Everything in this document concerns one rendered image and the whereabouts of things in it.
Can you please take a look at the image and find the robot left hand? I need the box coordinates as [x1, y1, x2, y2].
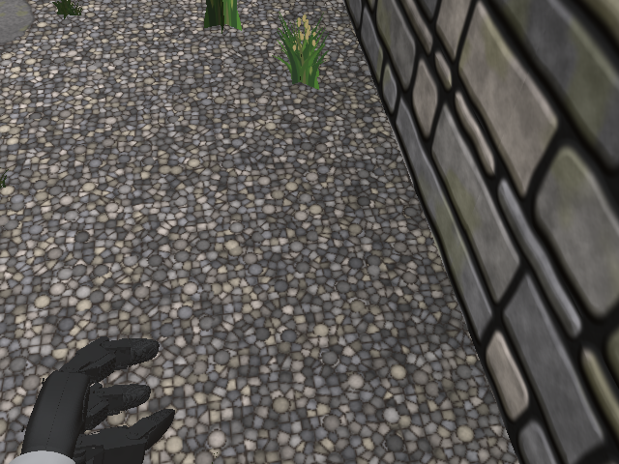
[20, 336, 175, 464]

